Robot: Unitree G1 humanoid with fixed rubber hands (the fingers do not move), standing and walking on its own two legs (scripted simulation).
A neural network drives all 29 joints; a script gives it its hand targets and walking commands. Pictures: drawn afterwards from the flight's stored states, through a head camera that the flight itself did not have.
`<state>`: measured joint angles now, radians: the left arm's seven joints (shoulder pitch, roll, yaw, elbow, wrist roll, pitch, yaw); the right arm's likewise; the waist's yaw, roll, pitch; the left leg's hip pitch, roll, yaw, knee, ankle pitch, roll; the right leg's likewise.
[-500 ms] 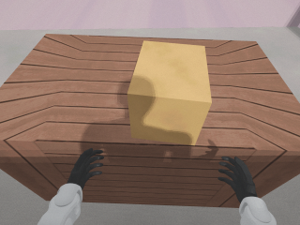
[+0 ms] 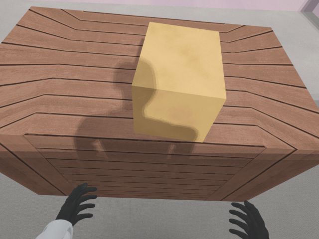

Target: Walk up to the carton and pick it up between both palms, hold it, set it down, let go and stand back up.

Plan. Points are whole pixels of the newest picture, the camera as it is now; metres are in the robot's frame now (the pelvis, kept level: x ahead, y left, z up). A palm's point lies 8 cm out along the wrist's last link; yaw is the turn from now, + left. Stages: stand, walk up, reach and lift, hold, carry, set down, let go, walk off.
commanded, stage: set down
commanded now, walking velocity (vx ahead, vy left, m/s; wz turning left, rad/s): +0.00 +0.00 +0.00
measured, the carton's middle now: (176, 82) +0.54 -0.01 +0.04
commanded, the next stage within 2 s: let go in 1.66 s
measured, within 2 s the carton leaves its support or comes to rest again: neither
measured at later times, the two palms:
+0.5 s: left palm (76, 238) +0.12 +0.20 -0.08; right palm out of the picture +0.12 -0.22 -0.07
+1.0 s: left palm (78, 225) +0.15 +0.22 -0.13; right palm (243, 234) +0.17 -0.22 -0.12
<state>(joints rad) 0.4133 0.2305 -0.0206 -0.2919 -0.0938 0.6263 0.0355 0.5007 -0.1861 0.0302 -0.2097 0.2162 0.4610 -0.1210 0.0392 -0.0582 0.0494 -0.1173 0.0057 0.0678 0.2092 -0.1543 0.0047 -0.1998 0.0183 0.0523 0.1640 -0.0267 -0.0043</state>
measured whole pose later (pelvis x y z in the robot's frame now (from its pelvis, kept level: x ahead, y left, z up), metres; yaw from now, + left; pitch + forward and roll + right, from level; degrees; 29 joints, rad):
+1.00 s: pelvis +0.01 -0.01 -0.02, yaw +4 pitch +9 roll +0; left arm 0.11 0.19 0.01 0.54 0.00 0.25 0.03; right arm 0.12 -0.17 0.00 0.72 0.02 -0.08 -0.02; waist -0.02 -0.02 0.03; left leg -0.35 0.00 0.00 0.48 -0.28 0.00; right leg -0.43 0.01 -0.02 0.47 -0.19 -0.01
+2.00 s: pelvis +0.00 -0.02 -0.01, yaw +2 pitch +2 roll +1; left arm 0.06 0.18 0.02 0.61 0.05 0.50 0.04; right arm -0.02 -0.13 -0.12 0.98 -0.03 0.09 0.03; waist 0.01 -0.03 0.03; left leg -0.21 0.01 0.03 0.44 -0.27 -0.01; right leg -0.31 0.02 0.01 0.46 -0.19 -0.02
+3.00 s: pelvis +0.02 +0.02 -0.02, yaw +1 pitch +1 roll -1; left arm 0.37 0.17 0.01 0.71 0.03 -0.04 0.01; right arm 0.29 -0.18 -0.06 0.95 -0.02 -0.01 0.02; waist 0.00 -0.01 -0.02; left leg -0.19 0.00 0.06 0.54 -0.37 0.04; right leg -0.27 0.01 0.04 0.50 -0.24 0.03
